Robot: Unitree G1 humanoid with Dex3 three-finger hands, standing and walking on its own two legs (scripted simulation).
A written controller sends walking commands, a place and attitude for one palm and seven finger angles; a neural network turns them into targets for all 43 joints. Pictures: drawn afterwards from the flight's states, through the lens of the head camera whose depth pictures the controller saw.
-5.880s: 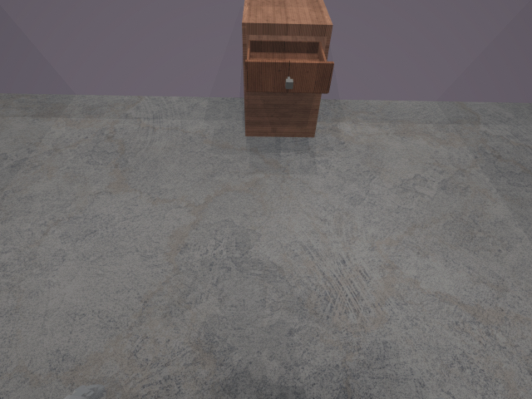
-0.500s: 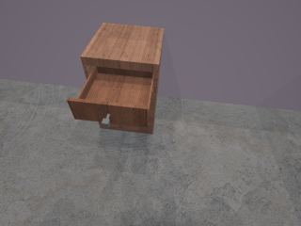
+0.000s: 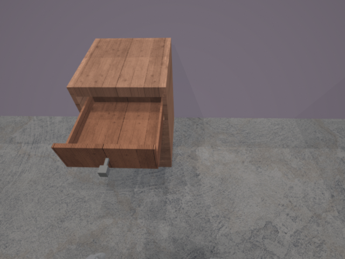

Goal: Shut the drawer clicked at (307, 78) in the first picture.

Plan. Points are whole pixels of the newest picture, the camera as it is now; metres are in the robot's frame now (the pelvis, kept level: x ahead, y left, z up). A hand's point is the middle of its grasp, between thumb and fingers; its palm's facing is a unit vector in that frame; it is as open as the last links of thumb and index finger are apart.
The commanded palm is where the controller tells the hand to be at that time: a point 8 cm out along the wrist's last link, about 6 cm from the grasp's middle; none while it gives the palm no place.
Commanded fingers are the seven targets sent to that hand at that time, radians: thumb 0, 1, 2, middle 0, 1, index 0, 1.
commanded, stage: take the last steps up to it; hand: left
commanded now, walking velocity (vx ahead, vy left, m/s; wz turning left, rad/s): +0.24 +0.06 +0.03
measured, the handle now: (105, 167) +0.46 +0.29 -0.22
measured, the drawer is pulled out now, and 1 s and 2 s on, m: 0.28 0.28 0.28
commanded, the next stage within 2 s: come to a stop and stand still in 0.30 s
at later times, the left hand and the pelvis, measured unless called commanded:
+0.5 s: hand out of the picture +0.09 +0.22 -0.17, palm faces +0.07 -0.99 -0.15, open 7.4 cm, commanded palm none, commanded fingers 0.00 0.90 0.90 -0.20 -0.30 -0.20 -0.30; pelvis +0.13 +0.06 +0.01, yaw -1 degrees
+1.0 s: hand (111, 236) +0.20 +0.18 -0.14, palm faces +0.00 -0.96 -0.28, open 7.3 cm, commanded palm none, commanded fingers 0.00 0.90 0.90 -0.20 -0.30 -0.20 -0.30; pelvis +0.14 +0.00 +0.02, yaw -2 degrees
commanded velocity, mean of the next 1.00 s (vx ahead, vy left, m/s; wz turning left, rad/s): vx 0.00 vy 0.02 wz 0.01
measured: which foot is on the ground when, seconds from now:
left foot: up 0.00-0.38, down 0.40-0.84, up 0.86-1.00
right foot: down 0.00-0.40, up 0.42-0.80, down 0.82-1.00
